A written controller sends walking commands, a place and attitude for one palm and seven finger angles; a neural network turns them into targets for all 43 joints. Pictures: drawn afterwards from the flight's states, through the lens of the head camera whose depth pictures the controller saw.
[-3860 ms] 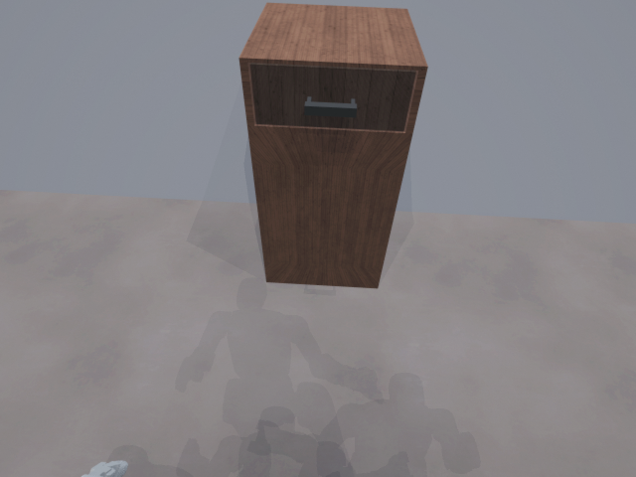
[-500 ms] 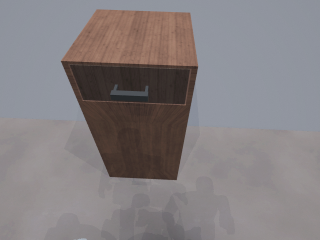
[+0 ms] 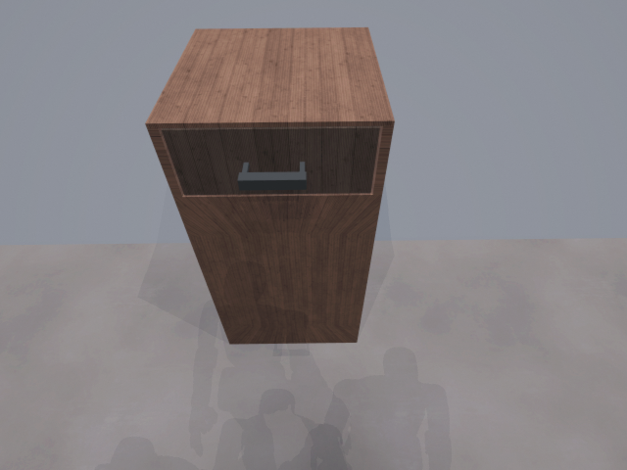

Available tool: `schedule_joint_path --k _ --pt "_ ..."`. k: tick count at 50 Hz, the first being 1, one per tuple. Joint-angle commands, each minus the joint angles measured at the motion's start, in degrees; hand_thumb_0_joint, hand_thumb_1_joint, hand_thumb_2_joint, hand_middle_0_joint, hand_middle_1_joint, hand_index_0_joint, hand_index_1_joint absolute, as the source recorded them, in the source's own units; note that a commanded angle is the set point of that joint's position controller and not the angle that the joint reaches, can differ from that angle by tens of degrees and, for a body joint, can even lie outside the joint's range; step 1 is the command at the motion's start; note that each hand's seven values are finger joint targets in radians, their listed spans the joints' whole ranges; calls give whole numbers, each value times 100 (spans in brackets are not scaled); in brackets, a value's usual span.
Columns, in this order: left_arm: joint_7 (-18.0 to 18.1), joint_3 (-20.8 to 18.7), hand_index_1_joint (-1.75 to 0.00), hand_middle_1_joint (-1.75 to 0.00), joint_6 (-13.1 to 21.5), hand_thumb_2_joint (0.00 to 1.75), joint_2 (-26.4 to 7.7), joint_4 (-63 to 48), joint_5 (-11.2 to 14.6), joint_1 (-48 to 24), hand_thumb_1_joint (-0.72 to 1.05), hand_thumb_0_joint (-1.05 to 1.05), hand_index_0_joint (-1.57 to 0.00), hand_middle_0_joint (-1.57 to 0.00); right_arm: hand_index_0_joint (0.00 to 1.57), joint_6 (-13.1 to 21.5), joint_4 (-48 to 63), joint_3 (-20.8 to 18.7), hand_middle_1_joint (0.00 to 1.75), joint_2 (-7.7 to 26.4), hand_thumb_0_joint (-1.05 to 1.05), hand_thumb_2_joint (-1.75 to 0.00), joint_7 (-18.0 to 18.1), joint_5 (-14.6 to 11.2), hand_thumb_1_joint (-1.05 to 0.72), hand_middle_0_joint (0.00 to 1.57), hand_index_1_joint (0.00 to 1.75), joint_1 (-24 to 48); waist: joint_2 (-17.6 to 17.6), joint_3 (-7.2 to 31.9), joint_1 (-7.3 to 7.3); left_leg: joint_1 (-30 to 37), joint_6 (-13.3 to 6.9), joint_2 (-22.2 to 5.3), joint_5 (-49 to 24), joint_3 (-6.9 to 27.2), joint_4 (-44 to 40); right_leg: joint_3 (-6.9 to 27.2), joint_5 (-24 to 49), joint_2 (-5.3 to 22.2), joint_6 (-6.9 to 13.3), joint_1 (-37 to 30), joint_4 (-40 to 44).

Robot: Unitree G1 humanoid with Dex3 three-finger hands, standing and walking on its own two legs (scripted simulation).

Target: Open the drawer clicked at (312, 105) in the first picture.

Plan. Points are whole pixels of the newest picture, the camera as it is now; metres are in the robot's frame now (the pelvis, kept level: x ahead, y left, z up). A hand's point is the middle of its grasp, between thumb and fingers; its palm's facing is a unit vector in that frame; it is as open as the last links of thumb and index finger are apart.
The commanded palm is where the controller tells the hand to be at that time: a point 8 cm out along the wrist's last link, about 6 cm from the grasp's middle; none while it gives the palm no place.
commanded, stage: come to a stop and stand still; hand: left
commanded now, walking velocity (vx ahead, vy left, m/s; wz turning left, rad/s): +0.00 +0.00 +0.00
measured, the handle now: (273, 173) +0.62 +0.11 +0.01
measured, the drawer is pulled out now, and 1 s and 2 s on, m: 0.00 0.00 0.00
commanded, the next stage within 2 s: look again from close up in 0.50 s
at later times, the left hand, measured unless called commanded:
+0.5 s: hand out of the picture -0.07 +0.13 -0.18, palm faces +0.05 -0.99 -0.15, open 7.3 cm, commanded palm none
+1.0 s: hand out of the picture +0.02 +0.18 -0.18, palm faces +0.03 -0.98 -0.19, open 7.3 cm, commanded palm none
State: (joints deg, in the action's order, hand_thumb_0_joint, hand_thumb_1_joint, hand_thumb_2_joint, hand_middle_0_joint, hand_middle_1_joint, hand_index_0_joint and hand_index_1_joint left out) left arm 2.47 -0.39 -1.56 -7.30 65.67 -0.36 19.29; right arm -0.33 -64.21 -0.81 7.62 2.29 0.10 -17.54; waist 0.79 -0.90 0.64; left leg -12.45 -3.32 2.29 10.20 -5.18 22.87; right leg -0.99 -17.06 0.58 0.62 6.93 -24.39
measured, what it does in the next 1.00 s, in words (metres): stands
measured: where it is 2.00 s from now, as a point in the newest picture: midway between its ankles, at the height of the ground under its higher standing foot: outside the picture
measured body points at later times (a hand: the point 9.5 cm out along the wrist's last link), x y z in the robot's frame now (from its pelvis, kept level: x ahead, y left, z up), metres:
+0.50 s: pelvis -0.03 -0.02 +0.00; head -0.03 -0.02 +0.45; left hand -0.07 +0.18 -0.17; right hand -0.08 -0.23 -0.16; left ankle +0.03 +0.08 -0.74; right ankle -0.04 -0.11 -0.74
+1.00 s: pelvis +0.00 +0.01 -0.01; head -0.01 +0.02 +0.44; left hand +0.02 +0.23 -0.17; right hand +0.00 -0.22 -0.16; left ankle +0.03 +0.08 -0.74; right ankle -0.04 -0.11 -0.74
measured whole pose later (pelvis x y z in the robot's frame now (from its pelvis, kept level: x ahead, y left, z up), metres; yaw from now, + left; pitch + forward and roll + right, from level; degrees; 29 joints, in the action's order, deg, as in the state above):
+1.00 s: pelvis +0.00 +0.01 -0.01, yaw +0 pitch -1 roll -1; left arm 3.0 0.2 1.2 -9.2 59.8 -0.8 17.0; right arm 1.3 -61.3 0.6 8.7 1.6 1.1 -17.4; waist -0.7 0.1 0.6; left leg -16.0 -4.0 1.9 13.5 -4.1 30.1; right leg -1.5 -19.1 0.0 0.1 9.1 -29.0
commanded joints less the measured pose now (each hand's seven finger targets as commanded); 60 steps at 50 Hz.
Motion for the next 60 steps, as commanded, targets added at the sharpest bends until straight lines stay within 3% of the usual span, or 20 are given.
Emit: schedule_joint_path --k 1,8,13,17,29,30,31,32,33,35,36,38,40,41,45,48,52,59,60 --pt "46 9 -30 -30 234 90 -412 -39 9 352 90 0 -20 -20 20 98 34 -25 30 480 0 -90 -9 20 -90 20 30 -365 -773 -159 25 502 118 -792 -605 807 -373 580 1069 656 152 496 648" --pt "66 -4 -30 -30 171 90 -384 -104 2 316 90 0 -20 -20 20 8 -189 -4 30 346 0 -90 -35 42 -90 20 30 -478 -211 -885 -2 76 175 -738 503 830 -582 596 -329 537 141 1025 846" --pt "44 -27 -30 -30 152 90 -342 -128 -7 441 90 0 -20 -20 20 -20 -172 -19 30 282 0 -90 -18 67 -90 20 30 -544 57 -863 -17 -69 166 -747 851 884 -594 610 -580 485 160 1094 865" --pt "34 -39 -30 -30 161 90 -318 -156 -11 453 90 0 -20 -20 20 -22 -149 -37 30 282 0 -90 -14 70 -90 20 30 -608 3 -753 4 -39 166 -761 917 920 -553 645 -716 456 174 1163 867" --pt "24 -5 -30 -30 220 90 -212 -77 -4 609 90 0 -20 -20 20 39 -130 -4 30 278 0 -90 10 59 -90 20 30 -603 -33 -548 -1 112 163 -803 486 918 -515 620 -219 461 171 1037 813" --pt "177 65 -30 -30 441 90 -468 -65 -159 938 90 0 -20 -20 20 164 364 35 30 518 0 -90 -111 58 -90 20 30 253 -236 -918 -351 -566 347 -694 260 652 833 956 1210 704 70 1044 917" --pt "139 25 -30 -30 485 90 -705 -373 -113 575 90 0 -20 -20 20 101 515 12 30 258 0 -90 -169 53 -90 20 30 -187 -458 -488 143 -370 325 -532 761 622 1018 1277 -314 1062 314 1265 1202" --pt "100 -17 -30 -30 490 90 -746 -483 -117 317 90 0 -20 -20 20 59 437 26 30 259 0 -90 -204 123 -90 20 30 -263 -238 -504 154 -244 306 -495 667 550 1117 1269 -869 1097 468 1446 1229" --pt "99 2 -30 -30 509 90 -664 -515 -86 214 90 0 -20 -20 20 56 437 37 30 270 0 -90 -204 120 -90 20 30 -436 -257 -402 269 -199 265 -532 552 538 1137 1124 -1048 976 534 1484 1105" --pt "89 -7 -30 -30 517 90 -578 -599 -53 198 90 0 -20 -20 20 115 482 53 30 265 0 -90 -190 110 -90 20 30 -624 -168 -109 272 -16 223 -520 210 600 885 883 -547 789 565 1319 723" --pt "80 3 -30 -30 502 90 -539 -599 -39 227 90 0 -20 -20 20 142 504 66 30 306 0 -90 -171 103 -90 20 30 -613 -159 -71 229 11 197 -567 192 680 707 797 -516 675 528 1287 556" --pt "72 12 -30 -30 433 90 -448 -634 -52 274 90 0 -20 -20 20 188 563 61 30 422 0 -90 -138 116 -90 20 30 -527 331 -299 122 -231 94 -750 195 960 331 541 -393 409 424 1209 178" --pt "56 20 -30 -30 381 90 -435 -583 -52 468 90 0 -20 -20 20 205 593 62 30 504 0 -90 -106 97 -90 20 30 -371 279 -423 -39 -645 -37 -866 369 1225 -8 401 -129 281 335 854 -3" --pt "50 20 -30 -30 373 90 -420 -558 -55 527 90 0 -20 -20 20 215 619 59 30 545 0 -90 -95 91 -90 20 30 -306 78 -426 -85 -676 -57 -878 335 1226 -53 385 3 283 314 759 -22" --pt "49 9 -30 -30 352 90 -508 -613 -54 451 90 0 -20 -20 20 269 584 56 30 651 0 -90 -72 86 -90 20 30 -292 -153 -277 -94 -437 -72 -876 -260 1151 -52 361 424 355 251 586 -47" --pt "51 -8 -30 -30 322 90 -597 -660 -55 376 90 0 -20 -20 20 286 550 57 30 714 0 -90 -62 87 -90 20 30 -248 24 -198 -112 -261 -94 -910 -538 1143 -86 319 498 372 205 538 -60" --pt "40 -27 -30 -30 303 90 -697 -709 -66 289 90 0 -20 -20 20 287 547 46 30 795 0 -90 -56 84 -90 20 30 -164 -32 -98 -104 -105 -93 -912 -765 1134 -74 299 608 393 172 461 -19" --pt "12 -29 -30 -30 268 90 -787 -705 -64 223 90 0 -20 -20 20 277 512 39 30 882 0 -90 -54 77 -90 20 30 1 66 -23 -94 55 -80 -924 -723 1114 -187 292 605 443 139 423 95" --pt "3 -9 -30 -30 255 90 -697 -658 -65 265 90 0 -20 -20 20 262 475 52 30 815 0 -90 -53 83 -90 20 30 -21 34 4 -67 113 -77 -954 -424 1129 -229 255 421 401 122 452 88"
